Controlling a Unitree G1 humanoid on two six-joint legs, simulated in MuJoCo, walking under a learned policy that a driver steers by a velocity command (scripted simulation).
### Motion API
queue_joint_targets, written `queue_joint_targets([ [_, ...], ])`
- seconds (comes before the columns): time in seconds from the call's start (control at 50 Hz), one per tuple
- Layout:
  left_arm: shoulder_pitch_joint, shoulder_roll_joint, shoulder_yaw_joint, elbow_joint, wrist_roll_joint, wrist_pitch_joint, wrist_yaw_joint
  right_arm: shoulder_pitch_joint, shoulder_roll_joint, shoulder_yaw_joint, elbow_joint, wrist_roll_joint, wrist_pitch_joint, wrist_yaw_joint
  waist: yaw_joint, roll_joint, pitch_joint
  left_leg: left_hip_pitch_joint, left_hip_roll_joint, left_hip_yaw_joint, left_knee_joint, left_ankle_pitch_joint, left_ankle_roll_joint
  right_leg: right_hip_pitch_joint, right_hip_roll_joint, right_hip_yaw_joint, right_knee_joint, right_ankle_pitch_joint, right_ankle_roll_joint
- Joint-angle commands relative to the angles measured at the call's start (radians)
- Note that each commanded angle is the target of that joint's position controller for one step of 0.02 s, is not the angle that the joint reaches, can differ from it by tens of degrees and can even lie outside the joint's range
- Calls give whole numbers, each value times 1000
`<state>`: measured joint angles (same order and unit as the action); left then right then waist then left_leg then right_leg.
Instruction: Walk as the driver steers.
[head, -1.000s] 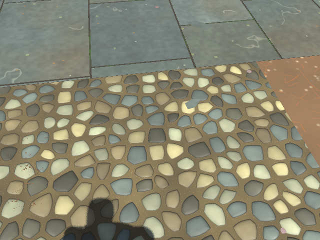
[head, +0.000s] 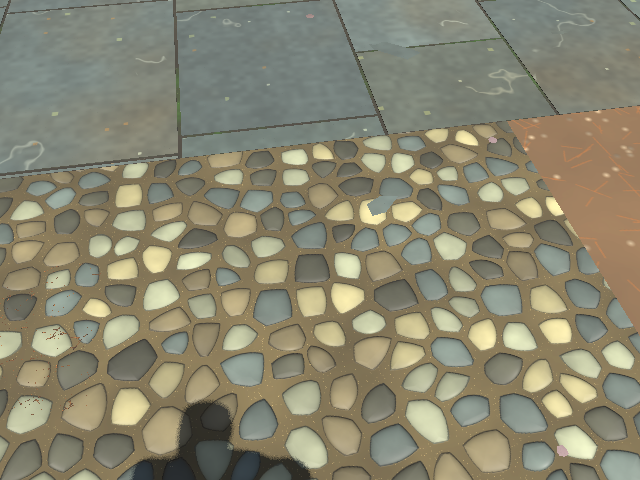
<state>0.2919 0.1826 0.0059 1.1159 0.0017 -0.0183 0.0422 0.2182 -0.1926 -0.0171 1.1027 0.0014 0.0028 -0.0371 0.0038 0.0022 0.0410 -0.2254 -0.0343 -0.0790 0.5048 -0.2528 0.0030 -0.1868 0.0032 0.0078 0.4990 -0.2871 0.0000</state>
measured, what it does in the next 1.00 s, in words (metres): walks ahead, turning right: right foot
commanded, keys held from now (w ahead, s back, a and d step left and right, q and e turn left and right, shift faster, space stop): w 0.22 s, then w+e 0.12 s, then e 0.66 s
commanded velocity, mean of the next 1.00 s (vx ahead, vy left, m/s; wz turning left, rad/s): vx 0.18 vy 0.00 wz -0.33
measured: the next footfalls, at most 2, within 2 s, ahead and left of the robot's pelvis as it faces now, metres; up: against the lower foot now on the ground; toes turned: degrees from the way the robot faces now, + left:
right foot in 0.64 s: +0.34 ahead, -0.09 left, +0.00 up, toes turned -11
left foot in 1.14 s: +0.39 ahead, +0.11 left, +0.00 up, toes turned -33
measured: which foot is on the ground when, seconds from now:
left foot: down 0.00-0.62, up 0.64-1.00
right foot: down 0.00-0.24, up 0.26-0.62, down 0.64-1.00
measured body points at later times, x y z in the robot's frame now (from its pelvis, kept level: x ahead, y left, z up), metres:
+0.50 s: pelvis +0.13 +0.03 +0.00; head +0.15 +0.04 +0.45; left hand +0.28 +0.27 -0.13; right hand +0.04 -0.20 -0.14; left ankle +0.03 +0.12 -0.74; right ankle +0.24 -0.12 -0.68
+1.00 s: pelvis +0.25 +0.00 +0.00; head +0.28 -0.02 +0.45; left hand +0.47 +0.22 -0.10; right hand +0.30 -0.31 -0.12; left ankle +0.37 +0.15 -0.69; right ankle +0.30 -0.08 -0.74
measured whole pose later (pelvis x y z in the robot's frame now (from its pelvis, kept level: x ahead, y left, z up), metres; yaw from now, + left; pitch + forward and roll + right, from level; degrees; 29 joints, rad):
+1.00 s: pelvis +0.25 +0.00 +0.00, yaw -22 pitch +4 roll +1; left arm 0.18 0.29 0.07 0.72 0.00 0.01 0.03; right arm 0.11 -0.28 -0.05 0.79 -0.01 -0.01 -0.07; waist 0.04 0.00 0.02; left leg -0.56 0.01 -0.14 0.85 -0.30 -0.08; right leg -0.41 0.14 0.14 0.45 -0.09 -0.09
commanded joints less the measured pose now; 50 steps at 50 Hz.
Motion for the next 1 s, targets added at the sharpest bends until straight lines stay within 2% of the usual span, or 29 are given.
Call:
queue_joint_targets([
  [0.02, 81, 114, 23, -13, -10, 0, 9, 48, -102, -18, -16, 8, -5, -7, 3, -24, 41, -65, -20, 26, -56, -313, 47, -75, -6, 25, -112, -326, -51],
  [0.06, 103, 137, 32, -26, -19, -12, 9, 24, -95, -18, -39, 12, -25, -3, 18, -57, 106, -167, -9, 27, -6, -400, 65, -103, -77, 135, -165, -499, -111],
  [0.1, 171, 188, 53, -17, -27, -33, 3, -14, -50, -10, -64, 18, -60, 11, 43, -158, 106, -251, -17, 91, 169, -229, 50, -24, -233, 361, -285, -562, -199],
  [0.12, 164, 210, 63, -23, -27, -38, 0, -30, -48, -9, -75, 21, -73, 18, 40, -181, 122, -256, 16, 92, 253, -162, 54, -50, -314, 464, -334, -548, -240],
  [0.14, 136, 204, 63, -40, -22, -42, -3, -27, -59, -13, -79, 24, -82, 24, 23, -158, 127, -248, 39, 83, 285, -169, 66, -78, -332, 478, -349, -511, -247],
  [0.18, 51, 198, 62, -77, -33, -45, -12, 39, -45, -13, -65, 32, -95, 30, -36, -165, 131, -115, 49, 100, 125, -199, 94, -153, -283, 368, -317, -431, -198],
  [0.22, -4, 181, 59, -109, -42, -41, -17, 177, -70, -32, -1, 26, -96, 29, -90, -105, 101, 166, 2, 121, -51, -57, 79, -273, -147, 189, -175, -268, -130],
  [0.24, -33, 143, 47, -128, -38, -49, -21, 303, -124, -51, 29, 21, -96, 25, -134, 36, 54, 315, 118, -62, -138, -99, 104, -381, -71, 95, 63, -131, -90],
  [0.26, -31, 71, 30, -163, -37, -69, -23, 445, -249, -82, 44, 23, -100, 28, -164, 303, -13, 458, 337, -438, -294, -217, 212, -563, 42, -40, 397, -145, -44],
  [0.28, -43, 94, 36, -170, -52, -84, -23, 438, -211, -67, 43, 1, -116, 33, -144, 239, 13, 397, 446, -623, -338, -264, 283, -651, 31, 76, 631, -257, -58],
  [0.3, -35, 113, 42, -170, -66, -91, -31, 348, -139, -46, 14, 1, -129, 32, -93, 123, 81, 363, 434, -529, -331, -239, 260, -716, -12, 154, 732, -180, -87],
  [0.32, -22, 114, 43, -162, -65, -94, -38, 272, -111, -36, -12, 4, -135, 36, -59, 86, 88, 342, 386, -394, -333, -167, 215, -722, -41, 166, 739, -79, -105],
  [0.38, -28, 126, 64, -157, -39, -83, -45, 202, -68, -15, -36, -9, -121, 39, -21, 87, 70, 286, 272, -58, -307, 386, 110, -620, -60, 119, 627, 72, -95],
  [0.44, -119, 72, 49, -226, -28, -57, -55, 166, -121, -15, -65, -24, -104, 10, -8, 76, 67, 174, 231, 103, -302, 654, 105, -537, -39, 19, 483, 167, -38],
  [0.5, -254, 41, 27, -308, -19, -46, -66, 173, -174, -18, -79, -12, -87, -21, -37, 90, 54, 77, 200, 199, -273, 690, 96, -375, -19, -86, 235, 267, -13],
  [0.54, -238, 76, 35, -331, -19, -34, -79, 181, -202, -27, -81, 2, -79, -28, -19, 120, 14, 110, 232, 204, -201, 758, 99, -306, -3, -100, 185, 254, -27],
  [0.6, -88, 157, 70, -318, -10, -29, -93, 112, -219, -41, -118, 18, -64, -36, 74, 116, -77, 171, 259, 208, 38, 945, 78, -161, 49, -109, 117, 204, -99],
  [0.62, 5, 203, 94, -298, -9, -33, -91, 89, -216, -42, -137, 16, -59, -32, 123, 85, -129, 144, 224, 222, 207, 864, 50, -29, 70, -96, 26, 275, -133],
  [0.64, 70, 276, 116, -300, -5, -29, -74, 107, -206, -36, -163, -5, -65, -22, 144, -45, -199, -22, 144, 236, 504, 507, -6, 178, -48, 82, -22, 565, -190],
  [0.66, 17, 345, 112, -334, 16, -22, -59, 222, -80, -4, -186, -59, -81, 2, 10, -272, -312, -314, -47, 164, 869, -458, -56, 402, -311, 484, 60, 1075, -365],
  [0.68, 36, 313, 106, -356, 29, -23, -63, 252, -128, -14, -192, -17, -95, 23, 43, -216, -491, -345, -48, -44, 1010, -454, -40, 409, -387, 682, -84, 764, -471],
  [0.7, -63, 268, 100, -389, 12, -26, -62, 140, -173, -27, -226, 18, -94, 25, 44, -116, -328, -437, -9, -34, 994, -351, -23, 286, -328, 593, -146, 503, -418],
  [0.72, -142, 225, 89, -403, -12, -25, -56, 72, -180, -33, -245, 16, -83, 14, 19, -12, -188, -460, 35, -16, 912, -253, -21, 128, -268, 483, -190, 332, -344],
  [0.74, -180, 210, 82, -418, -13, -24, -54, 47, -197, -43, -247, 3, -67, -4, -1, 39, -133, -420, 64, -14, 842, -201, -24, -1, -230, 432, -214, 255, -303],
  [0.76, -191, 209, 83, -422, -6, -22, -52, 50, -211, -53, -260, -6, -50, -14, -24, 24, -112, -355, 78, -21, 772, -174, -24, -96, -195, 394, -231, 226, -287],
  [0.8, -180, 221, 87, -426, 11, -21, -47, 65, -183, -55, -277, -16, -34, -23, -41, -47, -112, -289, 66, -5, 677, -132, -34, -177, -143, 333, -234, 280, -278],
  [0.84, -154, 239, 95, -432, 9, -17, -35, 44, -165, -53, -296, -19, -28, -33, -34, -71, -134, -297, 51, -3, 570, -114, -54, -168, -127, 320, -219, 312, -275],
  [0.9, -138, 256, 103, -452, -4, 4, -15, -18, -167, -54, -329, -15, -16, -40, -11, -92, -161, -329, 40, -25, 456, -66, -79, -130, -123, 377, -221, 106, -255],
  [1.0, -125, 263, 109, -476, -7, 29, 2, -85, -173, -55, -368, -6, -30, -29, 17, -135, -148, -291, 16, -39, 292, -41, -83, -113, -108, 451, -214, -30, -218],
])
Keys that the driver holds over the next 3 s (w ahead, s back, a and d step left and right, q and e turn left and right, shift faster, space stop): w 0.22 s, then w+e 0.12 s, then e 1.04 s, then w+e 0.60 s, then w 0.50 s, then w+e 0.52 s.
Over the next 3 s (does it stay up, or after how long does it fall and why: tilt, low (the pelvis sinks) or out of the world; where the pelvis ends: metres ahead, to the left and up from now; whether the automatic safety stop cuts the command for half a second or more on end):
stays up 0.61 -0.63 0.00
